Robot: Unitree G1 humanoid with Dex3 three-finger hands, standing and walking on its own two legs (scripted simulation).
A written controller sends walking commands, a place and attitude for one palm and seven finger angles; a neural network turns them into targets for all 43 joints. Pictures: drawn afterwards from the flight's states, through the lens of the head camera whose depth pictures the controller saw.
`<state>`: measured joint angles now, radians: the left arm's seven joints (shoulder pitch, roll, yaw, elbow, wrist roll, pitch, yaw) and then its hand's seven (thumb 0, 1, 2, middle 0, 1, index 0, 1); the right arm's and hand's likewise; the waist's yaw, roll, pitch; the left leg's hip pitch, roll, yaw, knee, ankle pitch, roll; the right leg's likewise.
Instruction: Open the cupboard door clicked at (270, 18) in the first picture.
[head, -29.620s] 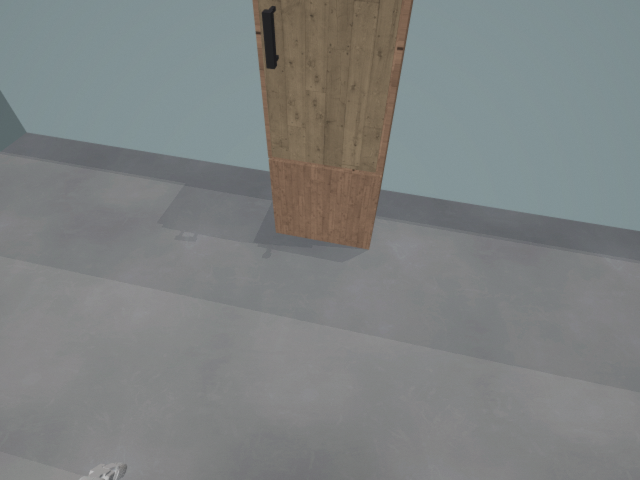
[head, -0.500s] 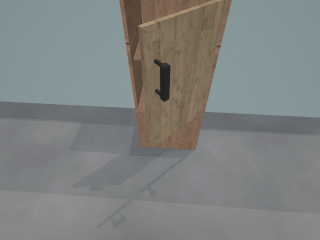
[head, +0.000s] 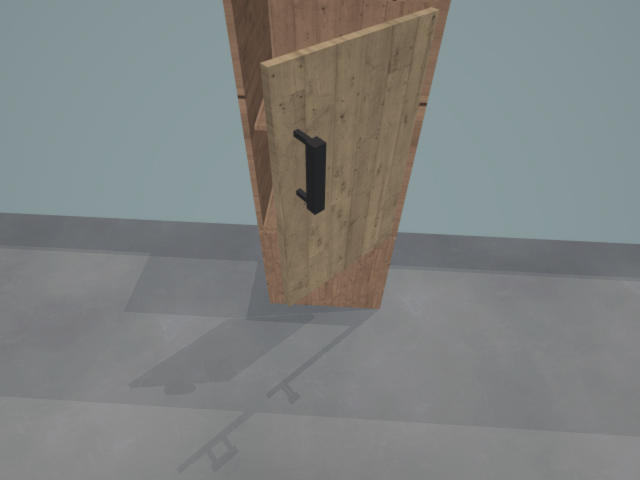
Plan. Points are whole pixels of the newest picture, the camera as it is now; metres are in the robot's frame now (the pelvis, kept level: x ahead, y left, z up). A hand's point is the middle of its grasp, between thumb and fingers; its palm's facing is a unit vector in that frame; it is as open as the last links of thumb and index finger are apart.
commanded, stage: look to check the result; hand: left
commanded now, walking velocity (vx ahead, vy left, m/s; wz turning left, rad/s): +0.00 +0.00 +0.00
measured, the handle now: (307, 172) +0.57 +0.05 +0.07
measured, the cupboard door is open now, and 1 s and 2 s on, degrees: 44 44 44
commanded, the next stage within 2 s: walk to a spot facing it in 0.50 s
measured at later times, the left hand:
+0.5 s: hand out of the picture -0.03 +0.15 -0.18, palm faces +0.08 -0.98 -0.18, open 7.4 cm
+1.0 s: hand out of the picture +0.02 +0.19 -0.19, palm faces -0.06 -0.98 -0.20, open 7.4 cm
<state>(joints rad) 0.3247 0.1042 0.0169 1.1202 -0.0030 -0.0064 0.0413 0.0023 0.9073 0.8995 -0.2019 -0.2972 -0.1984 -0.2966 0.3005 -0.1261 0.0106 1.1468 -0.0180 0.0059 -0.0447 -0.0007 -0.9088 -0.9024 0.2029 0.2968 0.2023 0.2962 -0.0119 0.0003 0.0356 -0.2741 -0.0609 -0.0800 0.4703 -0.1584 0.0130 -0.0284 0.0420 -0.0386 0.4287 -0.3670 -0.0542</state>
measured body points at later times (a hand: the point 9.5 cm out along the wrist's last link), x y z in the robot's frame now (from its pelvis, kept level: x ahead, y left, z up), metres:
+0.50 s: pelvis +0.01 -0.01 +0.00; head +0.02 -0.01 +0.45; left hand -0.03 +0.20 -0.16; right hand +0.01 -0.23 -0.16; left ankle +0.06 +0.11 -0.74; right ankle -0.08 -0.08 -0.74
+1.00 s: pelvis +0.01 +0.01 -0.01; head +0.04 +0.01 +0.44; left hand +0.03 +0.24 -0.17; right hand -0.01 -0.24 -0.16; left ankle +0.06 +0.11 -0.74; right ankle -0.08 -0.08 -0.72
